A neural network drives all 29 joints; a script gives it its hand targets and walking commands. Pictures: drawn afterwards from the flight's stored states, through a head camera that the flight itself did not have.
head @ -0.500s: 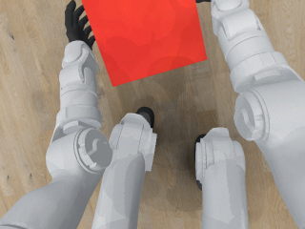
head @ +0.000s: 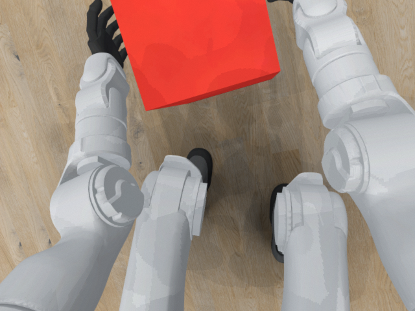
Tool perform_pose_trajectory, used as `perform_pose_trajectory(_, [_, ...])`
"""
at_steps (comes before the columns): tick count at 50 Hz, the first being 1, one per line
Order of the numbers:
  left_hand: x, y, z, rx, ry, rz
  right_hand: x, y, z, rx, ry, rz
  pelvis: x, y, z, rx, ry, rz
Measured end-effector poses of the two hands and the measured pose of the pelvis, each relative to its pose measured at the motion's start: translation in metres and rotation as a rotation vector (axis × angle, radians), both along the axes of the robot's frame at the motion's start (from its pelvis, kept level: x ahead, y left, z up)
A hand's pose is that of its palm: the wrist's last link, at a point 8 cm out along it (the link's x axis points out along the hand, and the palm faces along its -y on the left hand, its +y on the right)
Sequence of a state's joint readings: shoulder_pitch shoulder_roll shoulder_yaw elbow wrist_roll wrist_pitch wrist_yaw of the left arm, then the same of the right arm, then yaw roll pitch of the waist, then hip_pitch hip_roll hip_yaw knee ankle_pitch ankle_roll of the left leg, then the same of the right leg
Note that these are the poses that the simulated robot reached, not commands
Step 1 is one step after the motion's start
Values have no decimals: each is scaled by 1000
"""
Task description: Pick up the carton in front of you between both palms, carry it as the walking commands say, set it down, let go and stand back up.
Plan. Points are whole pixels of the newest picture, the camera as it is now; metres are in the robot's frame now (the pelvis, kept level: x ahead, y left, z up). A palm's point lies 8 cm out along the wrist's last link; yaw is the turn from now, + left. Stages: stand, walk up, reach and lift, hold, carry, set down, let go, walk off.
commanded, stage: set down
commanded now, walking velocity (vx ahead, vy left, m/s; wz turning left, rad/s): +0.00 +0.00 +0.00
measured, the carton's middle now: (206, 39) +0.52 +0.09 -0.26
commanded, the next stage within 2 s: let go in 1.38 s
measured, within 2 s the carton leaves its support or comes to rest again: neither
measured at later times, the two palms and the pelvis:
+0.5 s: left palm (89, 78) +0.44 +0.26 -0.16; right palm out of the picture +0.57 -0.08 -0.15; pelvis -0.04 +0.02 -0.01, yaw -2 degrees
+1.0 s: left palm (5, 76) +0.43 +0.25 +0.00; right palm out of the picture +0.58 -0.10 -0.01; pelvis +0.00 +0.02 +0.11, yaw -2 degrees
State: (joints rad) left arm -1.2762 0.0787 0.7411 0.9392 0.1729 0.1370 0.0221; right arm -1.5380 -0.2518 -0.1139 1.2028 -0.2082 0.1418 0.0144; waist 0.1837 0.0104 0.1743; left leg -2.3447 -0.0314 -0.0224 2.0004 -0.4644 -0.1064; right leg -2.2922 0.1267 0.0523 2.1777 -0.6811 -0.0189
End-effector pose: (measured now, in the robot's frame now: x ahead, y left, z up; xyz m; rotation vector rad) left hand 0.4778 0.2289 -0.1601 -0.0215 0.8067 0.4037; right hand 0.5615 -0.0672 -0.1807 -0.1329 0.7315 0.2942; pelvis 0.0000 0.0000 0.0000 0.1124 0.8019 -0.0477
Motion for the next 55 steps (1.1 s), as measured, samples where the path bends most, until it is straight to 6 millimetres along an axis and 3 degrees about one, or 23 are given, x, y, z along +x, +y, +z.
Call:
perform_pose_trajectory(8, [-18,2,-15,7,47,-20,-1,-2,-14,-27,-31,25,0,2,-4,6,-7,-7])
perform_pose_trajectory(13, [-49,32,-22,69,67,48,-14,-30,-36,-89,-10,-24,-9,6,-5,6,-40,-11])
perform_pose_trajectory(17, [-58,50,-23,79,32,71,-18,-43,-35,-106,-29,-37,-20,10,-9,-5,-83,-15])
perform_pose_trajectory(22, [-46,45,-14,42,-38,43,-6,-27,-2,-78,-109,-21,-32,17,-11,-26,-138,-19])
perform_pose_trajectory(28, [-32,23,19,-49,-132,81,15,-12,56,-110,-144,-28,-35,23,0,-48,-165,8])
perform_pose_trajectory(31, [-33,18,39,-57,-132,94,19,-13,84,-136,-126,-37,-31,25,14,-59,-161,15])
perform_pose_trajectory(35, [-40,30,70,-15,-121,109,20,-20,114,-132,-82,-62,-22,27,37,-63,-133,18])
perform_pose_trajectory(39, [-41,38,100,7,-133,99,20,-24,132,-108,-65,-68,-14,29,58,-63,-89,21])
perform_pose_trajectory(48, [-41,22,146,6,-138,72,14,-32,161,-99,-104,-38,-5,26,98,-55,-10,21])
perform_pose_trajectory(55, [-48,36,196,39,-128,100,16,-34,207,-107,-98,-4,3,17,140,-42,18,14])
